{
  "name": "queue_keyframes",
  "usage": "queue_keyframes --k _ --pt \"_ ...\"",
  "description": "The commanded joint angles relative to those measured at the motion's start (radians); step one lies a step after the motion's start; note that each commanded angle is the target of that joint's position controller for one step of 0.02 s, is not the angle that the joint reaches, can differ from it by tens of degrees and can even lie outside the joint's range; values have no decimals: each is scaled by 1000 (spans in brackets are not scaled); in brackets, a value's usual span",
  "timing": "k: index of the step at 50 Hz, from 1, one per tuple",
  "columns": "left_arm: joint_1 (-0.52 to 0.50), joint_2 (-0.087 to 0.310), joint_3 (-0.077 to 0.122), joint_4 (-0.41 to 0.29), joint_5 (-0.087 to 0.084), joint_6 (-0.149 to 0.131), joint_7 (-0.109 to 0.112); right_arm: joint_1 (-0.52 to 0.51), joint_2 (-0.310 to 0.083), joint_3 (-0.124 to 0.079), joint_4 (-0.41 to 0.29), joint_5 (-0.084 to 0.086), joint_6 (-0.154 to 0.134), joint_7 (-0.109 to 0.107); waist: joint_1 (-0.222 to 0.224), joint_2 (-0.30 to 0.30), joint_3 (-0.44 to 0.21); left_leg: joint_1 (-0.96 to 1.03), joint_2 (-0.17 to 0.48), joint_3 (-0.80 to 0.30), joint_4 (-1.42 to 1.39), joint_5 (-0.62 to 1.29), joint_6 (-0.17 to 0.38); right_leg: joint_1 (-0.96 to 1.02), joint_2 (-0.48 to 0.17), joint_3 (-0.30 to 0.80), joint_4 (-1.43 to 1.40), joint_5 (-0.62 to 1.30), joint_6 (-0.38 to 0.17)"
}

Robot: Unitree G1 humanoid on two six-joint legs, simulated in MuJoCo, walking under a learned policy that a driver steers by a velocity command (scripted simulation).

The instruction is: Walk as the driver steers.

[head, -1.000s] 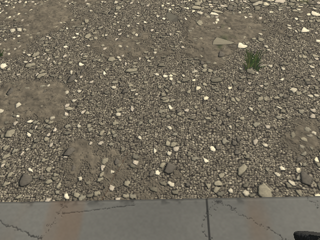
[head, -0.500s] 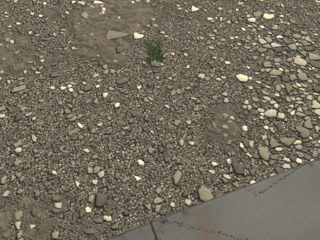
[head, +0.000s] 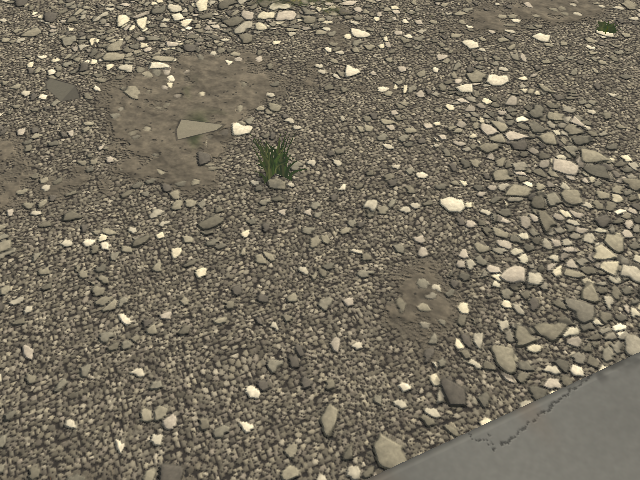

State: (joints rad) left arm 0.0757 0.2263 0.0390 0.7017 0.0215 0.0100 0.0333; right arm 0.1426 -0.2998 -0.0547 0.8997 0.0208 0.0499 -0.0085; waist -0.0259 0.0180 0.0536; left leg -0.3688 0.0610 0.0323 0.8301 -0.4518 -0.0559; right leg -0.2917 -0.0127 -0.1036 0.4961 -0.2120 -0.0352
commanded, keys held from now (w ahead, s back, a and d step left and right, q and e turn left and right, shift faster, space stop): q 0.74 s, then no key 0.26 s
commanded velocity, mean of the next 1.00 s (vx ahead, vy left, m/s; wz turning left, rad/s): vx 0.00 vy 0.00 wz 0.47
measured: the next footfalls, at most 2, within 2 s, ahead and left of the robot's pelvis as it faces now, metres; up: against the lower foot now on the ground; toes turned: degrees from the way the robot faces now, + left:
left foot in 0.10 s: +0.01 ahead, +0.12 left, +0.00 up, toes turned +8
right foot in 0.64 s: +0.12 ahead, -0.08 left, +0.00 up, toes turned +29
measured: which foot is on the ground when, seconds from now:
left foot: up 0.00-0.08, down 0.10-0.64, up 0.66-1.00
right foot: down 0.00-0.10, up 0.12-0.62, down 0.64-1.00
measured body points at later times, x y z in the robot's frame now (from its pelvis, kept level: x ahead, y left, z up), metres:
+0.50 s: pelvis +0.00 +0.03 +0.01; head +0.04 +0.07 +0.46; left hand +0.09 +0.35 -0.10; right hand +0.20 -0.22 -0.08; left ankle -0.03 +0.11 -0.74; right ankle +0.08 -0.13 -0.69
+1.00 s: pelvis +0.02 +0.02 +0.00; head +0.05 +0.04 +0.45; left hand -0.02 +0.32 -0.11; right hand +0.29 -0.14 -0.10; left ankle -0.05 +0.13 -0.72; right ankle +0.08 -0.10 -0.74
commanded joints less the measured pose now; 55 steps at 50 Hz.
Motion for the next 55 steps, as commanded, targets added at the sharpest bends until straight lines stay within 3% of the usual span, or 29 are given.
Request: queue_keyframes --k 1,4,5,6,7,8,10,11,13,19,25,30,31,32,33,34,35,36,37,38,41,45,48,50,51,52,53,54,55 --pt "-13 195 66 -39 -7 -2 17 -11 -92 -27 -69 0 -3 4 28 -146 -121 2 3 21 -21 2 26 125 -308 209 -149 280 -201" --pt "-56 192 72 -23 -33 10 22 81 -79 -31 -46 -6 -4 20 -30 -135 -132 135 -39 72 -264 177 77 92 -270 129 -44 251 -127" --pt "-17 172 72 -3 -42 13 22 102 -112 -41 -45 -16 -6 20 -28 -57 -108 189 -17 -14 -401 322 121 31 -210 65 68 119 -48" --pt "2 118 61 -21 -7 14 18 107 -231 -67 -66 -19 -12 2 20 221 -96 299 220 -362 -468 645 224 -199 -73 -56 349 -175 66" --pt "-119 124 60 -70 -7 10 26 112 -270 -68 -88 -52 -30 11 -44 267 -79 255 349 -564 -535 748 405 -342 56 67 544 -494 93" --pt "-127 150 69 -66 -17 8 27 95 -256 -65 -100 -64 -55 16 -38 155 -88 261 318 -522 -539 681 409 -368 30 153 654 -462 86" --pt "-79 172 83 -26 -19 8 33 10 -205 -58 -118 -23 -72 6 11 72 -72 290 212 -383 -504 613 301 -395 -3 179 650 -293 82" --pt "-69 184 89 -18 -13 9 37 -5 -175 -49 -124 -5 -70 -3 18 76 -79 300 192 -358 -502 626 279 -387 -12 185 631 -243 89" --pt "-55 162 86 -13 -19 2 34 29 -154 -42 -125 -5 -63 -14 18 85 -119 332 164 -335 -491 706 276 -354 6 182 635 -176 104" --pt "-72 146 77 -12 -29 -12 28 66 -188 -56 -138 -3 -44 -28 -7 106 -117 373 135 -369 -487 603 276 -323 19 194 400 -117 133" --pt "-63 163 76 -7 -34 -34 8 18 -206 -64 -169 -6 -30 -19 -14 138 -100 266 116 -458 -466 539 285 -176 45 202 226 -136 130" --pt "31 176 79 18 -39 -60 -16 -50 -194 -58 -204 9 -13 -23 36 146 -130 255 73 -534 -378 637 240 0 63 188 -47 -37 96" --pt "68 185 84 32 -37 -63 -20 -63 -182 -53 -214 14 -9 -28 57 133 -132 214 38 -522 -348 559 203 90 44 184 -163 97 79" --pt "92 237 94 33 -23 -60 -16 -31 -143 -42 -221 4 -10 -31 41 39 -168 117 -18 -462 -242 358 152 221 -95 290 -177 210 29" --pt "52 286 96 9 -9 -47 -4 60 -86 -27 -211 -16 -16 -25 -34 -217 -169 -46 -176 -290 -26 -116 91 312 -288 478 -143 547 -76" --pt "67 283 93 9 22 -46 -13 59 -168 -53 -226 -6 -24 -24 -14 -287 -150 -172 -187 -216 178 -269 46 248 -417 638 -170 577 -234" --pt "31 234 79 -9 13 -50 -15 71 -236 -76 -204 0 -22 -24 -19 -182 -121 -184 -124 -218 310 -195 20 217 -387 560 -174 491 -243" --pt "-8 194 69 -13 0 -49 -12 68 -239 -85 -190 3 -14 -24 -25 -143 -95 -196 -107 -201 351 -117 2 198 -310 448 -164 409 -193" --pt "-24 178 61 -21 -12 -46 -8 71 -211 -83 -178 4 0 -27 -22 -132 -82 -202 -99 -186 378 -65 -17 189 -258 370 -165 346 -161" --pt "-18 180 58 -14 -20 -43 -4 57 -182 -75 -186 1 6 -25 -7 -139 -66 -211 -99 -179 388 -25 -33 180 -241 340 -167 364 -165" --pt "49 198 58 11 -12 -34 4 -1 -122 -53 -226 5 0 -20 34 -173 -81 -198 -96 -132 262 8 -49 229 -222 278 -177 414 -192" --pt "37 237 65 18 -20 -25 -4 -26 -89 -29 -247 -10 -6 -12 50 -186 -119 -61 -56 -80 15 0 -40 234 -243 244 -162 449 -200" --pt "44 251 63 35 -33 -19 -16 -3 -102 -30 -238 -8 -5 -5 49 -201 -118 56 -67 -28 -167 63 -20 202 -244 240 -139 446 -191" --pt "34 235 53 47 -48 -16 -18 62 -96 -32 -208 -12 -6 2 7 -180 -111 201 -87 4 -425 265 24 147 -218 218 -87 379 -143" --pt "86 206 40 70 -45 -22 -22 68 -122 -36 -208 -15 -5 -1 8 -137 -115 311 -56 -48 -510 388 55 80 -191 197 -57 285 -78" --pt "116 149 19 65 -4 -32 -30 93 -188 -45 -219 -23 -3 -12 35 48 -180 454 123 -261 -498 670 105 -22 -115 119 91 47 13" --pt "103 111 8 45 3 -34 -25 35 -179 -32 -220 -44 -9 -8 62 216 -165 328 253 -372 -480 696 256 -60 -44 90 99 -278 71" --pt "46 173 20 46 -4 -26 -15 -1 -120 -19 -235 -50 -26 1 21 149 -131 274 229 -372 -506 574 305 -41 -56 118 171 -326 96" --pt "35 183 25 45 -14 -24 -16 18 -106 -14 -210 -48 -39 2 15 158 -126 288 199 -357 -539 388 291 -77 -46 113 210 -314 96"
